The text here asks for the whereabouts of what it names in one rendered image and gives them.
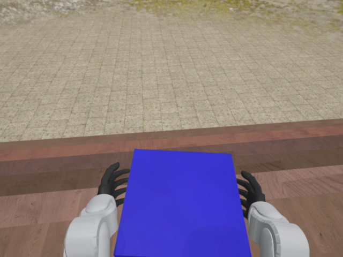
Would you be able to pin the left robot forearm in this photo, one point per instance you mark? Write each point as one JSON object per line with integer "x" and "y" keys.
{"x": 89, "y": 234}

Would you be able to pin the robot right hand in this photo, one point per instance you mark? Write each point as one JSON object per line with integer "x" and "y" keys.
{"x": 253, "y": 193}

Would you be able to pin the carton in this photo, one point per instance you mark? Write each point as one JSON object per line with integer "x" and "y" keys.
{"x": 181, "y": 204}

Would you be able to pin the right robot forearm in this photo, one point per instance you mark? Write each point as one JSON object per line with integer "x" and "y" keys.
{"x": 272, "y": 232}

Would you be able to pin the robot left hand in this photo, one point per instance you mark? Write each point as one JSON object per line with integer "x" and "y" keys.
{"x": 108, "y": 184}

